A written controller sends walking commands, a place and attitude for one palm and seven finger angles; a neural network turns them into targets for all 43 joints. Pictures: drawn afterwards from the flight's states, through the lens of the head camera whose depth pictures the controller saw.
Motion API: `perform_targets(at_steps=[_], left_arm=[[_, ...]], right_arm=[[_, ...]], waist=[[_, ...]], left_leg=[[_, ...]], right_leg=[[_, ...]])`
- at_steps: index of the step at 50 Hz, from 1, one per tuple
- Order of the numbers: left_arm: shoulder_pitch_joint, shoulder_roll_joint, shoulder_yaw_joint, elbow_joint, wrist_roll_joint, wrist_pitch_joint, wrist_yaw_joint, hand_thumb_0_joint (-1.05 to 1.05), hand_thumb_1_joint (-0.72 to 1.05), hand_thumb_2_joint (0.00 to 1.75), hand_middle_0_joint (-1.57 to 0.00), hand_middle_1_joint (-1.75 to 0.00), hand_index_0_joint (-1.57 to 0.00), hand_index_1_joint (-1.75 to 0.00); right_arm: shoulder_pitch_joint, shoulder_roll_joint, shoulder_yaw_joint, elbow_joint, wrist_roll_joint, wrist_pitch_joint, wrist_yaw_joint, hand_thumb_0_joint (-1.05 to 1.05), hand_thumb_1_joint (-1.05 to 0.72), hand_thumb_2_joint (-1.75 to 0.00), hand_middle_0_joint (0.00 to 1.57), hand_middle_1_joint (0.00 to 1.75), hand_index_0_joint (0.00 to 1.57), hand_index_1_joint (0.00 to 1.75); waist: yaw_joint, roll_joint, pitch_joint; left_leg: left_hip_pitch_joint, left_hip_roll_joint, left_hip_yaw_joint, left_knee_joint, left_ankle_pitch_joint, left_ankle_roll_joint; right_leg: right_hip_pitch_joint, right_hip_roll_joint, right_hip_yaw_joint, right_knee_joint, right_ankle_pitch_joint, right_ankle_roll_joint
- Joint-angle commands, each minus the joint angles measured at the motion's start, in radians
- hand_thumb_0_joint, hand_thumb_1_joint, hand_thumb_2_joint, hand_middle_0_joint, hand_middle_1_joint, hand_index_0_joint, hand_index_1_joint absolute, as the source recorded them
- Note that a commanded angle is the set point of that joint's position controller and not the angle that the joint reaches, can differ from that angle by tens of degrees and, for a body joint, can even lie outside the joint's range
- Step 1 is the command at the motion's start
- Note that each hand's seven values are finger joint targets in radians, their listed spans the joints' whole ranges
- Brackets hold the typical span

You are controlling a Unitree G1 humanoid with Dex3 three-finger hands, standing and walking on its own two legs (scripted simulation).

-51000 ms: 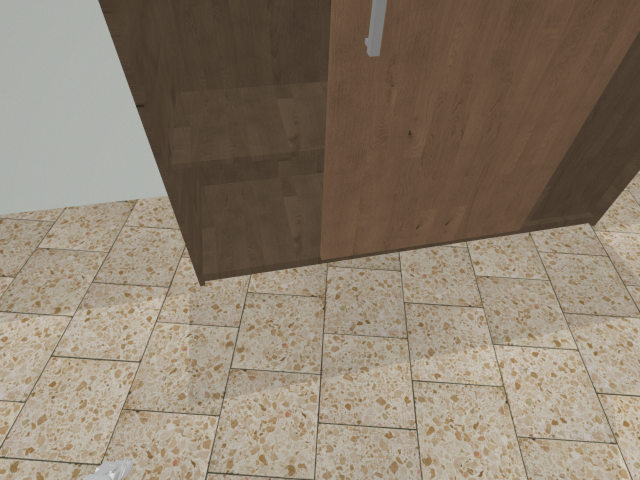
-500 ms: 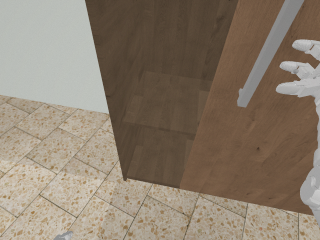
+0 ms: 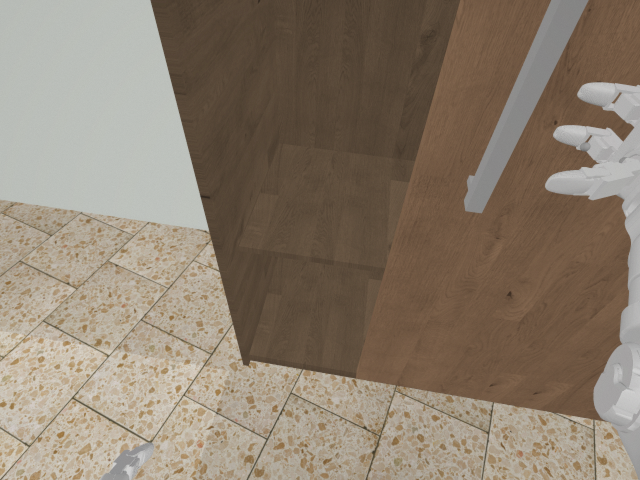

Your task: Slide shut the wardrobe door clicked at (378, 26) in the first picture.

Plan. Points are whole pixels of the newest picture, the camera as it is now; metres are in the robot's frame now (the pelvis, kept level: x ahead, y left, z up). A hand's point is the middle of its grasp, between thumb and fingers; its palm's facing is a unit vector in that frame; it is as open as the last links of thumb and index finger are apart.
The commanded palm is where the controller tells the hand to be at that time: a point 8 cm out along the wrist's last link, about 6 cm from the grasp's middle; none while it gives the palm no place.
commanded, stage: move the hooked fingers beside the handle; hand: right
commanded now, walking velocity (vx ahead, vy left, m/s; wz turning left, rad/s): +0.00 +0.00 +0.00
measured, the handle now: (516, 97) +0.51 -0.16 +0.25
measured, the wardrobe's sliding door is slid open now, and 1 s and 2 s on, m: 0.35 0.35 0.35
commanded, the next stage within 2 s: feel for the door with the fingertips in 0.14 s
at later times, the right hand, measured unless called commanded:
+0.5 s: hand (554, 142) +0.46 -0.20 +0.23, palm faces +0.06 +1.00 -0.01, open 14.0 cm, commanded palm +0.43 -0.25 +0.23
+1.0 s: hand (541, 130) +0.47 -0.18 +0.24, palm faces +0.08 +1.00 -0.01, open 14.0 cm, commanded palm +0.45 -0.23 +0.23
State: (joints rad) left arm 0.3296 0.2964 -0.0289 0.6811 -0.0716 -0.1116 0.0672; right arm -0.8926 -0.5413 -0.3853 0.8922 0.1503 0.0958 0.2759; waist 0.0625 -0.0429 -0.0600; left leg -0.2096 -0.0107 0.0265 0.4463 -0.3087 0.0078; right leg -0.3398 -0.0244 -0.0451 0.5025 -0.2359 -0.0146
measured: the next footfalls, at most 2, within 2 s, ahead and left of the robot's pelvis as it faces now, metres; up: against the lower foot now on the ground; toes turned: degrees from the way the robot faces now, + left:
none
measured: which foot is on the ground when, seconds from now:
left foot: down 0.00-1.00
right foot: down 0.00-1.00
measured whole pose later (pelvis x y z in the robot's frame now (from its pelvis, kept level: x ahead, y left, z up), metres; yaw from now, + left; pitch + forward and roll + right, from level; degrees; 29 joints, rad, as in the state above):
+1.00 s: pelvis +0.00 +0.01 +0.00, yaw +0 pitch +4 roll +0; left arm 0.34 0.30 -0.02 0.72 -0.07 -0.11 0.06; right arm -1.00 -0.48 -0.33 1.00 0.13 0.08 0.18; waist 0.07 -0.05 -0.05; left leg -0.22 -0.02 0.04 0.46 -0.31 0.02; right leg -0.34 -0.03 -0.03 0.50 -0.22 0.00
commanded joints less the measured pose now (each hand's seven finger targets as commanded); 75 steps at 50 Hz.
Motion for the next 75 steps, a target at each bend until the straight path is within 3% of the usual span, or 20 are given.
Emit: perform_targets(at_steps=[1, 4, 6, 10, 12, 14, 21, 24, 26, 30, 34, 37, 40, 43, 46, 51, 55, 58, 65, 75], left_arm=[[0.021, 0.153, 0.051, -0.099, 0.001, -0.027, 0.011, 0.0, 0.9, 0.9, -0.2, -0.3, -0.2, -0.3], [0.014, 0.146, 0.051, -0.105, 0.001, -0.03, 0.008, 0.0, 0.9, 0.9, -0.2, -0.3, -0.2, -0.3], [0.013, 0.15, 0.053, -0.098, 0.001, -0.027, 0.01, 0.0, 0.9, 0.9, -0.2, -0.3, -0.2, -0.3], [0.013, 0.147, 0.051, -0.094, 0.0, -0.023, 0.01, 0.0, 0.9, 0.9, -0.2, -0.3, -0.2, -0.3], [0.014, 0.152, 0.052, -0.094, -0.001, -0.02, 0.012, 0.0, 0.9, 0.9, -0.2, -0.3, -0.2, -0.3], [0.009, 0.146, 0.051, -0.096, -0.001, -0.026, 0.012, 0.0, 0.9, 0.9, -0.2, -0.3, -0.2, -0.3], [0.014, 0.145, 0.051, -0.079, 0.002, -0.035, 0.008, 0.0, 0.9, 0.9, -0.2, -0.3, -0.2, -0.3], [0.009, 0.137, 0.053, -0.085, 0.003, -0.043, 0.004, 0.0, 0.9, 0.9, -0.2, -0.3, -0.2, -0.3], [0.011, 0.141, 0.056, -0.086, 0.008, -0.041, 0.002, 0.0, 0.9, 0.9, -0.2, -0.3, -0.2, -0.3], [0.0, 0.133, 0.056, -0.094, 0.006, -0.033, -0.004, 0.0, 0.9, 0.9, -0.2, -0.3, -0.2, -0.3], [0.002, 0.136, 0.055, -0.091, 0.006, -0.024, 0.002, 0.0, 0.9, 0.9, -0.2, -0.3, -0.2, -0.3], [0.002, 0.13, 0.054, -0.087, 0.005, -0.023, 0.003, 0.0, 0.9, 0.9, -0.2, -0.3, -0.2, -0.3], [0.015, 0.135, 0.055, -0.074, 0.007, -0.023, 0.007, 0.0, 0.9, 0.9, -0.2, -0.3, -0.2, -0.3], [0.02, 0.132, 0.055, -0.072, 0.006, -0.031, 0.004, 0.0, 0.9, 0.9, -0.2, -0.3, -0.2, -0.3], [0.034, 0.14, 0.053, -0.055, 0.007, -0.028, 0.006, 0.0, 0.9, 0.9, -0.2, -0.3, -0.2, -0.3], [0.051, 0.14, 0.057, -0.058, 0.012, -0.032, -0.001, 0.0, 0.9, 0.9, -0.2, -0.3, -0.2, -0.3], [0.071, 0.145, 0.058, -0.042, 0.014, -0.031, 0.002, 0.0, 0.9, 0.9, -0.2, -0.3, -0.2, -0.3], [0.079, 0.148, 0.056, -0.04, 0.012, -0.032, 0.0, 0.0, 0.9, 0.9, -0.2, -0.3, -0.2, -0.3], [0.073, 0.142, 0.061, -0.078, 0.013, -0.036, -0.008, 0.0, 0.9, 0.9, -0.2, -0.3, -0.2, -0.3], [0.034, 0.136, 0.058, -0.092, 0.007, -0.046, -0.005, 0.0, 0.9, 0.9, -0.2, -0.3, -0.2, -0.3]], right_arm=[[-0.512, -0.306, -0.038, -0.196, 0.007, -0.059, 0.0, 0.0, 0.5, -0.3, 0.3, 1.2, 0.3, 1.2], [-0.532, -0.233, 0.017, -0.236, 0.014, -0.063, 0.002, 0.0, 0.5, -0.3, 0.3, 1.2, 0.3, 1.2], [-0.502, -0.252, -0.014, -0.217, 0.03, -0.062, 0.001, 0.0, 0.5, -0.3, 0.3, 1.2, 0.3, 1.2], [-0.519, -0.224, 0.016, -0.203, 0.021, -0.054, -0.008, 0.0, 0.5, -0.3, 0.3, 1.2, 0.3, 1.2], [-0.522, -0.273, -0.019, -0.203, 0.018, -0.057, -0.018, 0.0, 0.5, -0.3, 0.3, 1.2, 0.3, 1.2], [-0.542, -0.225, 0.014, -0.223, 0.021, -0.063, -0.02, 0.0, 0.5, -0.3, 0.3, 1.2, 0.3, 1.2], [-0.549, -0.214, 0.007, -0.21, 0.02, -0.069, -0.052, 0.0, 0.5, -0.3, 0.3, 1.2, 0.3, 1.2], [-0.568, -0.171, 0.036, -0.253, 0.011, -0.071, -0.07, 0.0, 0.5, -0.3, 0.3, 1.2, 0.3, 1.2], [-0.52, -0.211, -0.017, -0.268, 0.018, -0.069, -0.083, 0.0, 0.5, -0.3, 0.3, 1.2, 0.3, 1.2], [-0.504, -0.162, 0.02, -0.285, 0.01, -0.052, -0.097, 0.0, 0.5, -0.3, 0.3, 1.2, 0.3, 1.2], [-0.513, -0.231, -0.033, -0.251, -0.003, -0.039, -0.115, 0.0, 0.5, -0.3, 0.3, 1.2, 0.3, 1.2], [-0.572, -0.196, 0.01, -0.257, -0.012, -0.053, -0.115, 0.0, 0.5, -0.3, 0.3, 1.2, 0.3, 1.2], [-0.579, -0.208, 0.001, -0.204, -0.005, -0.063, -0.107, 0.0, 0.5, -0.3, 0.3, 1.2, 0.3, 1.2], [-0.61, -0.166, 0.037, -0.19, -0.01, -0.072, -0.094, 0.0, 0.5, -0.3, 0.3, 1.2, 0.3, 1.2], [-0.628, -0.197, 0.018, -0.11, -0.008, -0.075, -0.092, 0.0, 0.5, -0.3, 0.3, 1.2, 0.3, 1.2], [-0.649, -0.198, 0.017, -0.114, -0.016, -0.104, -0.092, 0.0, 0.5, -0.3, 0.3, 1.2, 0.3, 1.2], [-0.683, -0.224, 0.007, -0.062, -0.011, -0.116, -0.08, 0.0, 0.5, -0.3, 0.3, 1.2, 0.3, 1.2], [-0.717, -0.234, 0.015, -0.038, -0.026, -0.118, -0.077, 0.0, 0.5, -0.3, 0.3, 1.2, 0.3, 1.2], [-0.599, -0.225, -0.005, -0.129, -0.009, -0.129, -0.064, 0.0, 0.5, -0.3, 0.3, 1.2, 0.3, 1.2], [-0.566, -0.187, 0.008, -0.246, 0.002, -0.075, -0.092, 0.0, 0.5, -0.3, 0.3, 1.2, 0.3, 1.2]], waist=[[0.009, -0.022, -0.293], [0.021, -0.037, -0.308], [0.013, 0.01, -0.299], [0.017, -0.011, -0.265], [0.013, 0.019, -0.275], [0.018, -0.009, -0.29], [0.015, 0.007, -0.275], [0.015, -0.035, -0.307], [-0.005, 0.007, -0.339], [-0.007, 0.008, -0.305], [-0.008, 0.056, -0.286], [0.011, 0.011, -0.284], [0.014, 0.05, -0.281], [0.024, -0.001, -0.304], [0.031, 0.048, -0.257], [0.026, 0.011, -0.321], [0.04, 0.071, -0.284], [0.052, 0.023, -0.266], [0.012, 0.003, -0.337], [0.009, 0.007, -0.292]], left_leg=[[-0.065, -0.012, -0.003, -0.034, 0.42, 0.013], [-0.083, -0.015, 0.003, -0.035, 0.417, 0.015], [-0.06, -0.015, 0.001, -0.038, 0.43, 0.013], [-0.082, -0.012, 0.002, -0.043, 0.391, 0.015], [-0.067, -0.013, -0.001, -0.045, 0.382, 0.011], [-0.076, -0.014, 0.0, -0.043, 0.38, 0.012], [-0.072, -0.016, -0.001, -0.049, 0.363, 0.012], [-0.075, -0.017, 0.002, -0.042, 0.37, 0.014], [-0.031, -0.018, -0.001, -0.038, 0.421, 0.014], [-0.019, -0.015, -0.002, -0.038, 0.441, 0.012], [-0.013, -0.015, -0.006, -0.041, 0.422, 0.007], [-0.032, -0.013, -0.011, -0.045, 0.418, 0.007], [-0.027, -0.013, -0.013, -0.049, 0.418, 0.006], [-0.046, -0.012, -0.015, -0.042, 0.431, 0.007], [-0.056, -0.01, -0.015, -0.049, 0.408, 0.003], [-0.043, -0.013, -0.015, -0.033, 0.439, 0.007], [-0.044, -0.01, -0.016, -0.041, 0.442, 0.0], [-0.08, -0.012, -0.019, -0.04, 0.41, -0.001], [-0.039, -0.019, -0.007, -0.032, 0.431, 0.011], [-0.061, -0.025, -0.001, -0.052, 0.347, 0.011]], right_leg=[[0.289, 0.014, 0.046, 0.001, 0.306, -0.038], [0.334, 0.011, 0.057, 0.001, 0.33, -0.034], [0.308, 0.011, 0.053, 0.001, 0.324, -0.037], [0.288, 0.012, 0.051, -0.002, 0.289, -0.038], [0.275, 0.014, 0.054, -0.01, 0.269, -0.038], [0.301, 0.014, 0.054, -0.009, 0.275, -0.037], [0.282, 0.014, 0.055, -0.014, 0.254, -0.038], [0.321, 0.013, 0.057, -0.014, 0.279, -0.033], [0.315, 0.013, 0.053, -0.009, 0.313, -0.037], [0.283, 0.016, 0.036, -0.011, 0.313, -0.04], [0.255, 0.016, 0.035, -0.022, 0.277, -0.042], [0.274, 0.018, 0.032, -0.016, 0.271, -0.042], [0.26, 0.019, 0.033, -0.011, 0.262, -0.044], [0.289, 0.023, 0.033, -0.006, 0.275, -0.042], [0.24, 0.023, 0.035, -0.009, 0.238, -0.043], [0.27, 0.026, 0.038, 0.002, 0.281, -0.041], [0.231, 0.024, 0.034, 0.003, 0.262, -0.046], [0.228, 0.026, 0.035, 0.001, 0.239, -0.044], [0.273, 0.018, 0.039, 0.002, 0.301, -0.04], [0.28, 0.013, 0.041, -0.018, 0.246, -0.04]])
